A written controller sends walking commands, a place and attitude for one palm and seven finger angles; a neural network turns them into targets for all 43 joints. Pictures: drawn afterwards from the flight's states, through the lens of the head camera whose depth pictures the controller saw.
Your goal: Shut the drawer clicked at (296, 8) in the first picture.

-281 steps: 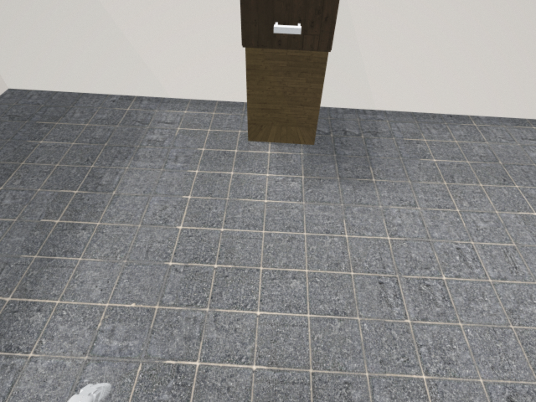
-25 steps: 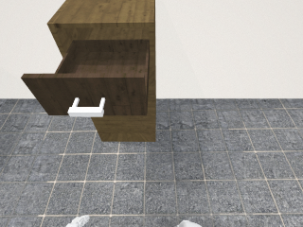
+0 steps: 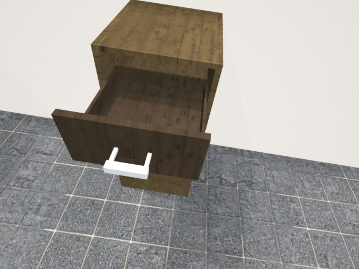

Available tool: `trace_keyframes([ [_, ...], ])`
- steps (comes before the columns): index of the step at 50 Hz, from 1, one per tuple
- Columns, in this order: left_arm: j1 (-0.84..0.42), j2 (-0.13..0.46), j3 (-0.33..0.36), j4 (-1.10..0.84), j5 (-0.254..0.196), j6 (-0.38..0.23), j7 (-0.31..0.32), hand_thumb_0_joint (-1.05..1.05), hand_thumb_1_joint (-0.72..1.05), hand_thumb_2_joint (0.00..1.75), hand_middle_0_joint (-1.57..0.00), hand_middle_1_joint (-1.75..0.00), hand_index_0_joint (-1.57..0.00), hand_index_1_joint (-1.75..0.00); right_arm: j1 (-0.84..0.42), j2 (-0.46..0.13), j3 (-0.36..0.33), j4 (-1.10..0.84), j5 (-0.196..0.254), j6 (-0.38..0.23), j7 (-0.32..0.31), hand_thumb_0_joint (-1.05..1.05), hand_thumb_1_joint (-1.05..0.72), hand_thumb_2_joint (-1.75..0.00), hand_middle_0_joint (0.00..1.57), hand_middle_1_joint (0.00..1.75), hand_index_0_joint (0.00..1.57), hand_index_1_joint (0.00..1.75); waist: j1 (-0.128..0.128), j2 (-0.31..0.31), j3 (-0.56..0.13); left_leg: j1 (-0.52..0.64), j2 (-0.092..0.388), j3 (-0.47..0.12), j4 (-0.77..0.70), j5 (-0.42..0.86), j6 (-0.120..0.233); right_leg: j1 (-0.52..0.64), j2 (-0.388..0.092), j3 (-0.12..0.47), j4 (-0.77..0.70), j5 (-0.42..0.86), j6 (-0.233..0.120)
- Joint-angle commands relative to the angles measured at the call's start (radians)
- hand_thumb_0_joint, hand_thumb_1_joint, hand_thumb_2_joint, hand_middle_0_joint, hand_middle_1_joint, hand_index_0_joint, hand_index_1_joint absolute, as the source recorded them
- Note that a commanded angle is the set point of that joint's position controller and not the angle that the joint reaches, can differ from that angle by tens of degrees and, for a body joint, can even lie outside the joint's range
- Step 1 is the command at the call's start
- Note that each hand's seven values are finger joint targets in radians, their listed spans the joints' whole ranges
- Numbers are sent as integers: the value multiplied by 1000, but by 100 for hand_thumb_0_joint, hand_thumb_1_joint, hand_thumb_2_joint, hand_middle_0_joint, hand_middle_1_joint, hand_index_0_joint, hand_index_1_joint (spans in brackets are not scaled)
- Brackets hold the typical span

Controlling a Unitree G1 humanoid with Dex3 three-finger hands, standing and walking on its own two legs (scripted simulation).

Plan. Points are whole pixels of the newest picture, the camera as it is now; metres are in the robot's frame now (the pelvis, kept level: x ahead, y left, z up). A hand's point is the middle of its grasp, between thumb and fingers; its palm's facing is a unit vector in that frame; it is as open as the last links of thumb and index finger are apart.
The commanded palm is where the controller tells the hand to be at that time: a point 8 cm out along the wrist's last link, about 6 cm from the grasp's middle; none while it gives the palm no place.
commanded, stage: come to a stop and stand still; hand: left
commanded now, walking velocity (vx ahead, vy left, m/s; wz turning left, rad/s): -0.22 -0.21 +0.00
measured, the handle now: (129, 162) +0.34 +0.17 +0.02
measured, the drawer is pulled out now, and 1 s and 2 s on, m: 0.29 0.29 0.29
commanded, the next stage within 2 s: look again from close up in 1.34 s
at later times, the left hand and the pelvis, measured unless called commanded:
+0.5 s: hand out of the picture -0.03 +0.12 -0.15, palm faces +0.03 -0.97 -0.25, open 7.4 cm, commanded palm none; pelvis -0.05 -0.06 +0.01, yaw -2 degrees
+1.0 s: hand out of the picture -0.11 +0.16 -0.18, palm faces +0.09 -0.98 -0.18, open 7.4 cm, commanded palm none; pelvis -0.06 -0.01 +0.00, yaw -1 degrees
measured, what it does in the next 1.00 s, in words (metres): steps on the spot: right foot, then left foot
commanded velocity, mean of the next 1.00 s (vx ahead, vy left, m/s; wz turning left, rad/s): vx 0.04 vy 0.06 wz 0.00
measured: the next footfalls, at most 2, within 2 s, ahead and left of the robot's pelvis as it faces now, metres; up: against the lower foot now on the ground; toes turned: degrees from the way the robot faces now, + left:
right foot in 0.40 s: -0.03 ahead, -0.17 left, +0.00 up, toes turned -5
left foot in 0.92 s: -0.03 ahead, +0.10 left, +0.00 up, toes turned +3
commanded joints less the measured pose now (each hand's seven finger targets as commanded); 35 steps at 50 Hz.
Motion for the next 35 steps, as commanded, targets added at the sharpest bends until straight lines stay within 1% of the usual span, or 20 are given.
trace_keyframes([
  [1, 66, 61, 14, -28, 2, 12, 8, 0, 90, 90, -20, -30, -20, -30, 89, -165, -27, -3, 7, 22, -31, 0, -90, -90, 20, 30, 20, 30, -44, 170, -20, 106, 322, -250, -231, 637, 87, -105, -35, 81, 171, 0, 18],
  [4, 67, 75, 35, -52, 10, 36, 4, 0, 90, 90, -20, -30, -20, -30, 89, -187, -49, -17, 9, 34, -36, 0, -90, -90, 20, 30, 20, 30, -48, 112, -57, 123, 322, -227, -231, 549, 97, -171, -10, 100, 315, 57, 20],
  [7, 55, 80, 54, -83, 15, 53, 1, 0, 90, 90, -20, -30, -20, -30, 78, -186, -57, -33, 6, 40, -34, 0, -90, -90, 20, 30, 20, 30, -50, 159, -89, 106, 307, -201, -255, 357, 86, -215, -2, 120, 407, 101, 27],
  [9, 43, 84, 58, -97, 16, 57, -4, 0, 90, 90, -20, -30, -20, -30, 58, -177, -60, -46, 5, 42, -30, 0, -90, -90, 20, 30, 20, 30, -50, 185, -79, 79, 294, -202, -280, 198, 82, -221, -3, 113, 392, 114, 29],
  [12, 5, 70, 54, -122, 15, 59, -7, 0, 90, 90, -20, -30, -20, -30, 64, -178, -69, -45, -2, 48, -20, 0, -90, -90, 20, 30, 20, 30, -65, 233, -61, 67, 278, -217, -319, -19, 78, -200, -8, 81, 256, 86, 26],
  [13, -3, 63, 48, -129, 12, 56, -8, 0, 90, 90, -20, -30, -20, -30, 63, -183, -71, -42, -4, 51, -16, 0, -90, -90, 20, 30, 20, 30, -66, 262, -59, 63, 275, -227, -329, -83, 77, -178, -11, 66, 180, 62, 21],
  [15, -13, 40, 32, -129, 9, 39, -6, 0, 90, 90, -20, -30, -20, -30, 74, -181, -71, -31, -9, 51, -7, 0, -90, -90, 20, 30, 20, 30, -74, 272, -61, 52, 256, -243, -337, -164, 71, -106, 1, 32, 30, 23, 10],
  [16, 13, 35, 28, -117, 4, 30, -4, 0, 90, 90, -20, -30, -20, -30, 71, -182, -73, -25, -9, 52, -3, 0, -90, -90, 20, 30, 20, 30, -62, 289, -64, 32, 245, -242, -337, -206, 59, -54, 8, 21, -54, 28, 1],
  [18, 121, 39, 25, -71, 5, 13, -1, 0, 90, 90, -20, -30, -20, -30, 70, -177, -74, -14, -3, 58, 4, 0, -90, -90, 20, 30, 20, 30, -12, 206, -73, -55, 173, -176, -290, -284, -1, 129, 31, -24, -293, 189, -6],
  [19, 130, 81, 25, -68, 14, 2, 5, 0, 90, 90, -20, -30, -20, -30, 85, -132, -66, -6, 8, 61, 10, 0, -90, -90, 20, 30, 20, 30, -10, 76, -51, -103, 103, -127, -193, -268, -47, 163, -18, 38, -428, 197, -13],
  [20, 94, 153, 30, -82, 21, -8, 9, 0, 90, 90, -20, -30, -20, -30, 87, -60, -49, -24, 21, 69, 15, 0, -90, -90, 20, 30, 20, 30, -27, -152, 6, -165, 26, -63, -25, -246, -99, 59, -219, 306, -586, -46, -75],
  [21, 16, 211, 39, -125, 14, 0, 11, 0, 90, 90, -20, -30, -20, -30, 42, -79, -52, -54, 10, 80, 24, 0, -90, -90, 20, 30, 20, 30, -12, -207, 108, -179, 17, -76, 89, -252, -104, -127, -334, 426, -691, -230, -130],
  [22, -55, 224, 42, -151, 13, -1, 13, 0, 90, 90, -20, -30, -20, -30, 51, -108, -63, -53, 2, 86, 33, 0, -90, -90, 20, 30, 20, 30, -33, -157, 102, -141, 23, -107, 196, -219, -96, -210, -345, 421, -699, -264, -145],
  [23, -87, 204, 44, -157, 9, -9, 17, 0, 90, 90, -20, -30, -20, -30, 59, -107, -65, -35, -3, 95, 33, 0, -90, -90, 20, 30, 20, 30, -38, -211, 158, -176, 20, -137, 253, -163, -92, -231, -303, 394, -688, -180, -121],
  [24, -87, 180, 40, -153, 8, -14, 18, 0, 90, 90, -20, -30, -20, -30, 91, -114, -63, -23, -4, 96, 32, 0, -90, -90, 20, 30, 20, 30, -51, -172, 155, -179, 16, -140, 287, -130, -92, -189, -285, 362, -664, -72, -114],
  [25, -88, 164, 36, -151, 6, -20, 15, 0, 90, 90, -20, -30, -20, -30, 130, -107, -63, -4, -4, 91, 36, 0, -90, -90, 20, 30, 20, 30, -60, -132, 153, -191, 12, -134, 326, -91, -95, -148, -255, 294, -623, 43, -107],
  [26, -76, 164, 36, -154, 5, -24, 11, 0, 90, 90, -20, -30, -20, -30, 163, -103, -63, 5, -2, 87, 40, 0, -90, -90, 20, 30, 20, 30, -63, -107, 130, -212, 2, -125, 358, -64, -100, -86, -229, 241, -584, 140, -96],
  [27, -48, 160, 39, -151, 3, -28, 9, 0, 90, 90, -20, -30, -20, -30, 177, -105, -63, 7, -2, 84, 41, 0, -90, -90, 20, 30, 20, 30, -52, -102, 102, -239, -5, -121, 384, -48, -107, -13, -220, 211, -556, 224, -90],
  [31, 60, 157, 52, -127, 5, -35, 19, 0, 90, 90, -20, -30, -20, -30, 142, -120, -66, -28, -6, 85, 36, 0, -90, -90, 20, 30, 20, 30, -4, -101, 7, -316, 1, -138, 450, -74, -131, 177, -271, 229, -479, 454, -124],
  [35, 92, 155, 59, -114, 13, -33, 27, 0, 90, 90, -20, -30, -20, -30, 99, -115, -60, -60, -4, 87, 31, 0, -90, -90, 20, 30, 20, 30, 15, -117, -26, -320, 17, -146, 421, -140, -134, 228, -306, 269, -443, 520, -170],
])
